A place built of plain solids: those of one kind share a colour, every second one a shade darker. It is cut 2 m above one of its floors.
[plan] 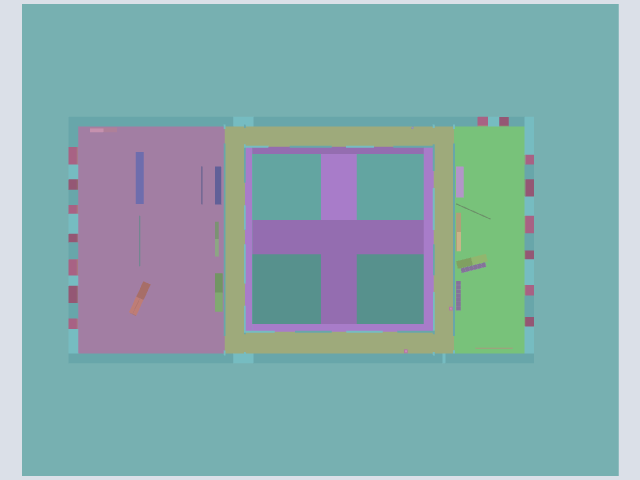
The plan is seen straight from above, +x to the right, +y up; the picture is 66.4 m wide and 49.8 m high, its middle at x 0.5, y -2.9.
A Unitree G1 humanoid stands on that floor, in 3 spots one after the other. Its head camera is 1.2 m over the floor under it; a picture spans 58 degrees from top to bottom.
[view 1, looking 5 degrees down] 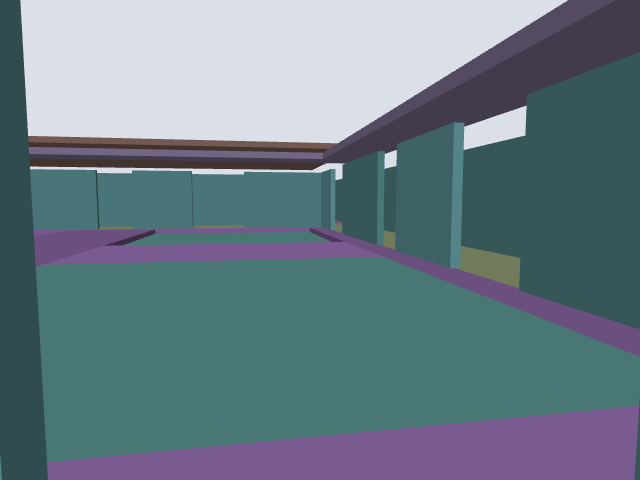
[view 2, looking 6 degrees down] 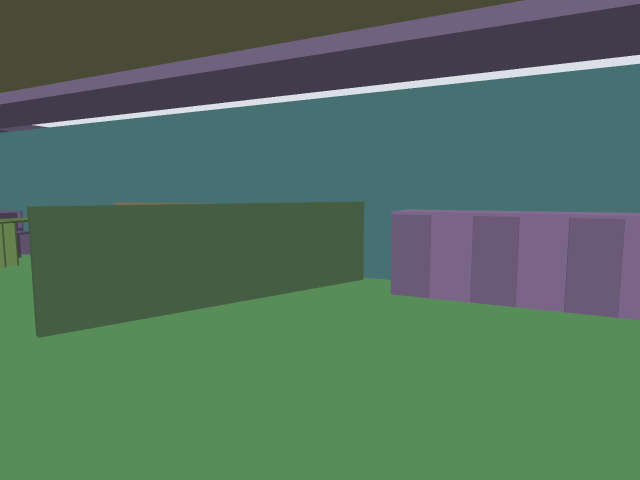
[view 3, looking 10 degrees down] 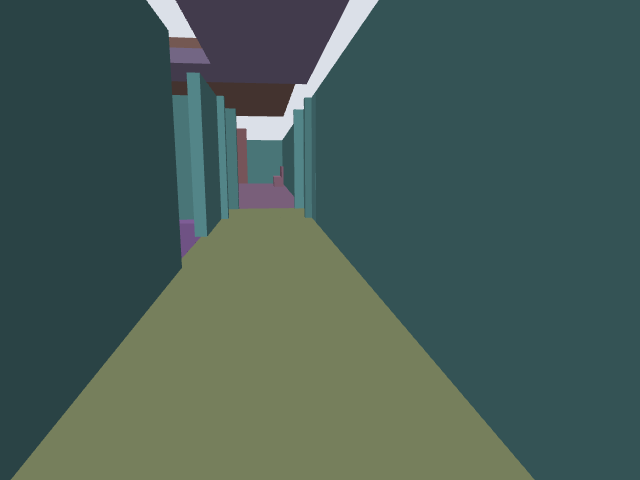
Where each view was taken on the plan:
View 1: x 13.36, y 3.00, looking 170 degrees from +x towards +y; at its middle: step_tier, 15.84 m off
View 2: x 20.36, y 3.00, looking -154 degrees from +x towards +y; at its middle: rail_board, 5.56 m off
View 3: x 2.46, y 7.88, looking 173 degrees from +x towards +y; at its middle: floor_corr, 6.91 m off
